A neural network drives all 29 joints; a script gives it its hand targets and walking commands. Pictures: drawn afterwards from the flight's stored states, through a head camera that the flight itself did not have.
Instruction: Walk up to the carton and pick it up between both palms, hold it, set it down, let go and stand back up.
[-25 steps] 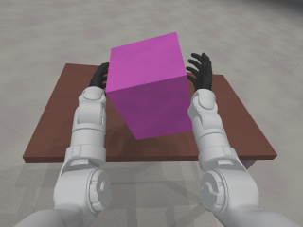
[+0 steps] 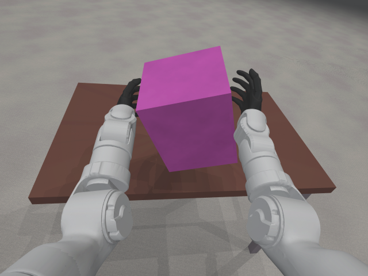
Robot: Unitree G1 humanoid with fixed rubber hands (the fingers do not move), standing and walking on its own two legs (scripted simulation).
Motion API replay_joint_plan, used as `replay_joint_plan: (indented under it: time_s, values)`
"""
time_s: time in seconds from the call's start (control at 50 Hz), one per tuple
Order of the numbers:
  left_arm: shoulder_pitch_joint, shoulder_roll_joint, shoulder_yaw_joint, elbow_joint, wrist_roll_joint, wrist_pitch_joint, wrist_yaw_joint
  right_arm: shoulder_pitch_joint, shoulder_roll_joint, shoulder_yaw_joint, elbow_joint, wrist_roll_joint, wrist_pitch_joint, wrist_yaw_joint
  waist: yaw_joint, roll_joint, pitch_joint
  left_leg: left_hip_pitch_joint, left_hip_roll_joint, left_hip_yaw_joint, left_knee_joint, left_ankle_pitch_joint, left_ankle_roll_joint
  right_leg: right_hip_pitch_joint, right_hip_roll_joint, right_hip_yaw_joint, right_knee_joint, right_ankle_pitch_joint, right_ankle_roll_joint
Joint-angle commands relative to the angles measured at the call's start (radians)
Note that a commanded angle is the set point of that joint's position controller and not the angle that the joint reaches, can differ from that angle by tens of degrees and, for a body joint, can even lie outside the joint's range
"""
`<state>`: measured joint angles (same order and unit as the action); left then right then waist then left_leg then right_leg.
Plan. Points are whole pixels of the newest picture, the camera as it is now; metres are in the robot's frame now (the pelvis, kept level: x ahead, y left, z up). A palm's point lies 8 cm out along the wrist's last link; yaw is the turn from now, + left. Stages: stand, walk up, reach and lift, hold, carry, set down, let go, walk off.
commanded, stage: set down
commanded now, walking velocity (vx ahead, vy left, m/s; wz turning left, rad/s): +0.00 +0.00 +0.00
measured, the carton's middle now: (192, 114) +0.45 -0.06 +0.14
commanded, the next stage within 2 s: none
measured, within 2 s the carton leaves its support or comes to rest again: rests again in 1.92 s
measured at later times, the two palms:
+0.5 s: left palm (126, 111) +0.45 +0.10 +0.14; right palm (240, 116) +0.40 -0.16 +0.17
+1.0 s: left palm (125, 111) +0.48 +0.11 +0.12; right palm (234, 119) +0.42 -0.16 +0.15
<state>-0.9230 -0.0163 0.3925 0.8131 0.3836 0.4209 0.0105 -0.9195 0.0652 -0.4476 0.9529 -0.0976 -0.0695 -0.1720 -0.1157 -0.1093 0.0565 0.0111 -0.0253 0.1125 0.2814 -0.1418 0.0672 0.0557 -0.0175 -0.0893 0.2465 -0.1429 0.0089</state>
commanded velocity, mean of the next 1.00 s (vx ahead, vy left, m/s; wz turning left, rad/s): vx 0.00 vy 0.00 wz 0.00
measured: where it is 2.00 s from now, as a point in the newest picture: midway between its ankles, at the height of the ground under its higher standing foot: outside the picture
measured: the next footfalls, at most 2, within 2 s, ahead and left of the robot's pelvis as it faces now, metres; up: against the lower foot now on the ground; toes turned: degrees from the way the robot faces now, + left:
none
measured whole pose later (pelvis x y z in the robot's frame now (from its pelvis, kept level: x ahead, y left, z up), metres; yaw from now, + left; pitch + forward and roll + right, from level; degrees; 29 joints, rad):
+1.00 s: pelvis +0.03 +0.00 +0.00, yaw +0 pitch +0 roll -1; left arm -0.99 0.11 0.35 1.09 0.29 0.21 -0.02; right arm -0.86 0.19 -0.56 0.89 -0.24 -0.06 -0.21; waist -0.15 -0.11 -0.01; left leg -0.14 -0.02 0.11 0.31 -0.18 0.06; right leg -0.08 -0.01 -0.09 0.24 -0.16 0.01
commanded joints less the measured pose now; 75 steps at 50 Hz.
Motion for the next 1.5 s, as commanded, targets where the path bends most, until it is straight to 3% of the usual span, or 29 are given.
replay_joint_plan:
  time_s: [0.0,0.06,0.1,0.16,0.2,0.24,0.3,0.34,0.38,0.4,0.44,0.46,0.52,0.58,0.72,0.76,0.8,0.82,0.86,0.9,0.92,1.04,1.1,1.12,1.18,1.28,1.3,1.38,1.48]
  values:
    - [-0.837,-0.465,-0.256,-0.178,-0.107,-0.131,-0.163,-0.677,0.466,0.24,-0.081,-0.037,0.01,0.164,0.0,0.113,-0.483,0.145,0.031,-0.034,-0.043,0.103,-0.079,0.0,0.031,-0.044,-0.006,0.174,0.03]
    - [-0.854,-0.459,-0.255,-0.171,-0.117,-0.155,-0.161,-0.671,0.496,0.231,-0.079,-0.052,0.017,0.166,-0.007,0.114,-0.483,0.13,0.028,-0.032,-0.045,0.097,-0.075,0.015,0.031,-0.038,-0.005,0.185,0.028]
    - [-0.857,-0.49,-0.292,-0.177,-0.125,-0.165,-0.154,-0.665,0.488,0.225,-0.077,-0.052,0.006,0.163,-0.025,0.155,-0.543,0.194,0.038,-0.039,-0.023,0.178,-0.101,-0.009,0.039,-0.045,0.002,0.22,0.023]
    - [-0.799,-0.443,-0.233,-0.102,-0.108,-0.157,-0.172,-0.634,0.47,0.208,-0.046,-0.062,0.025,0.153,-0.033,0.104,-0.443,0.168,0.033,-0.039,-0.027,0.151,-0.083,0.001,0.035,-0.037,-0.013,0.211,0.03]
    - [-0.809,-0.465,-0.262,-0.119,-0.122,-0.164,-0.18,-0.658,0.483,0.223,-0.101,-0.061,0.012,0.144,-0.036,0.13,-0.504,0.162,0.031,-0.042,-0.013,0.219,-0.098,0.025,0.038,-0.041,0.011,0.3,0.031]
    - [-0.847,-0.489,-0.293,-0.146,-0.14,-0.186,-0.175,-0.68,0.501,0.255,-0.124,-0.057,-0.008,0.141,-0.031,0.147,-0.595,0.184,0.029,-0.04,0.019,0.295,-0.115,0.019,0.043,-0.048,0.021,0.331,0.031]
    - [-0.836,-0.473,-0.267,-0.1,-0.132,-0.202,-0.179,-0.684,0.503,0.237,-0.128,-0.082,-0.01,0.143,-0.032,0.132,-0.598,0.161,0.032,-0.041,0.007,0.258,-0.109,0.021,0.039,-0.047,0.02,0.318,0.031]
    - [-0.85,-0.48,-0.278,-0.121,-0.145,-0.226,-0.173,-0.698,0.519,0.261,-0.153,-0.082,-0.023,0.145,-0.017,0.14,-0.659,0.173,0.034,-0.043,0.028,0.321,-0.116,0.026,0.043,-0.05,0.034,0.365,0.03]
    - [-0.842,-0.473,-0.269,-0.073,-0.137,-0.234,-0.17,-0.681,0.522,0.252,-0.12,-0.088,-0.022,0.146,-0.032,0.14,-0.635,0.175,0.038,-0.043,0.033,0.337,-0.117,0.026,0.042,-0.042,0.031,0.375,0.025]
    - [-0.802,-0.462,-0.242,-0.056,-0.128,-0.23,-0.173,-0.676,0.51,0.258,-0.115,-0.081,-0.018,0.146,-0.015,0.134,-0.615,0.164,0.037,-0.044,0.028,0.33,-0.109,0.034,0.04,-0.039,0.032,0.371,0.023]
    - [-0.817,-0.461,-0.258,-0.065,-0.13,-0.236,-0.176,-0.651,0.524,0.255,-0.102,-0.086,-0.013,0.14,-0.034,0.145,-0.6,0.146,0.034,-0.042,0.028,0.341,-0.112,0.044,0.037,-0.035,0.034,0.4,0.028]
    - [-0.829,-0.455,-0.258,-0.077,-0.137,-0.245,-0.178,-0.663,0.538,0.272,-0.134,-0.083,-0.018,0.14,-0.019,0.14,-0.637,0.13,0.029,-0.038,0.031,0.346,-0.108,0.061,0.033,-0.033,0.044,0.432,0.032]
    - [-0.84,-0.456,-0.27,-0.067,-0.142,-0.256,-0.179,-0.651,0.544,0.261,-0.116,-0.084,-0.013,0.138,-0.029,0.172,-0.657,0.13,0.032,-0.042,0.034,0.349,-0.12,0.053,0.034,-0.031,0.051,0.442,0.031]
    - [-0.833,-0.458,-0.272,-0.062,-0.141,-0.268,-0.167,-0.635,0.55,0.262,-0.104,-0.085,-0.023,0.148,-0.022,0.198,-0.681,0.18,0.044,-0.047,0.057,0.467,-0.141,0.016,0.043,-0.033,0.055,0.442,0.026]
    - [-0.811,-0.413,-0.233,0.023,-0.145,-0.285,-0.186,-0.625,0.553,0.254,-0.11,-0.105,-0.008,0.133,-0.032,0.144,-0.641,0.105,0.033,-0.042,0.048,0.393,-0.115,0.055,0.031,-0.016,0.057,0.501,0.036]
    - [-0.832,-0.429,-0.259,0.008,-0.159,-0.301,-0.189,-0.642,0.577,0.262,-0.155,-0.109,-0.015,0.128,-0.032,0.169,-0.709,0.089,0.029,-0.037,0.054,0.412,-0.12,0.069,0.03,-0.012,0.072,0.551,0.038]
    - [-0.834,-0.449,-0.277,-0.003,-0.168,-0.313,-0.186,-0.63,0.579,0.253,-0.136,-0.112,-0.016,0.128,-0.051,0.196,-0.719,0.138,0.043,-0.049,0.066,0.477,-0.142,0.039,0.038,-0.019,0.072,0.536,0.028]
    - [-0.81,-0.43,-0.254,0.041,-0.161,-0.305,-0.188,-0.624,0.566,0.245,-0.119,-0.12,-0.012,0.128,-0.045,0.192,-0.677,0.143,0.046,-0.048,0.072,0.495,-0.143,0.018,0.035,-0.017,0.06,0.506,0.024]
    - [-0.829,-0.41,-0.232,0.075,-0.154,-0.303,-0.202,-0.627,0.558,0.199,-0.11,-0.144,-0.001,0.121,-0.067,0.177,-0.644,0.114,0.041,-0.045,0.052,0.407,-0.136,0.016,0.027,-0.017,0.046,0.459,0.027]
    - [-0.832,-0.415,-0.234,0.066,-0.158,-0.312,-0.201,-0.634,0.558,0.199,-0.131,-0.142,-0.007,0.124,-0.043,0.204,-0.662,0.124,0.046,-0.049,0.054,0.436,-0.146,-0.005,0.031,-0.022,0.047,0.435,0.022]
    - [-0.849,-0.419,-0.235,0.069,-0.157,-0.318,-0.199,-0.631,0.554,0.184,-0.107,-0.149,-0.006,0.128,-0.053,0.219,-0.666,0.145,0.052,-0.052,0.056,0.45,-0.156,-0.029,0.032,-0.024,0.041,0.413,0.017]
    - [-0.85,-0.395,-0.207,0.112,-0.151,-0.35,-0.197,-0.636,0.575,0.178,-0.117,-0.177,-0.018,0.135,-0.041,0.206,-0.708,0.122,0.046,-0.044,0.073,0.49,-0.144,-0.012,0.03,-0.019,0.061,0.487,0.018]
    - [-0.858,-0.396,-0.198,0.136,-0.152,-0.36,-0.201,-0.645,0.589,0.167,-0.128,-0.19,-0.02,0.131,-0.045,0.209,-0.734,0.097,0.047,-0.04,0.068,0.461,-0.14,-0.002,0.026,-0.015,0.063,0.478,0.021]
    - [-0.882,-0.388,-0.202,0.137,-0.16,-0.369,-0.204,-0.635,0.593,0.152,-0.116,-0.206,-0.018,0.128,-0.061,0.21,-0.743,0.094,0.049,-0.042,0.067,0.454,-0.146,-0.012,0.026,-0.017,0.066,0.466,0.022]
    - [-0.84,-0.352,-0.15,0.206,-0.137,-0.36,-0.218,-0.632,0.582,0.134,-0.118,-0.224,0.001,0.126,-0.052,0.172,-0.67,0.063,0.052,-0.039,0.051,0.423,-0.131,0.007,0.023,-0.008,0.069,0.473,0.028]
    - [-0.878,-0.329,-0.125,0.234,-0.138,-0.376,-0.224,-0.653,0.581,0.103,-0.142,-0.25,0.009,0.135,-0.043,0.187,-0.704,0.05,0.052,-0.032,0.04,0.375,-0.129,-0.016,0.02,-0.011,0.06,0.423,0.022]
    - [-0.89,-0.316,-0.106,0.242,-0.129,-0.383,-0.225,-0.661,0.594,0.103,-0.157,-0.254,0.014,0.137,-0.027,0.18,-0.71,0.022,0.048,-0.029,0.033,0.336,-0.117,-0.011,0.015,-0.005,0.059,0.412,0.021]
    - [-0.914,-0.324,-0.122,0.23,-0.135,-0.405,-0.216,-0.653,0.595,0.08,-0.144,-0.278,0.0,0.143,-0.041,0.215,-0.793,0.075,0.058,-0.033,0.057,0.426,-0.139,-0.062,0.02,-0.014,0.072,0.436,0.02]
    - [-0.928,-0.286,-0.08,0.286,-0.129,-0.442,-0.219,-0.651,0.623,0.078,-0.155,-0.303,0.008,0.145,-0.034,0.176,-0.825,-0.037,0.048,-0.022,0.037,0.348,-0.105,0.022,0.007,0.005,0.105,0.526,0.029]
